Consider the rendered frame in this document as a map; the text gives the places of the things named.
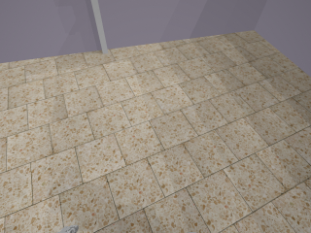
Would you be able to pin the panel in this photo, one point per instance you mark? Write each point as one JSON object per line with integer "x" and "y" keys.
{"x": 99, "y": 25}

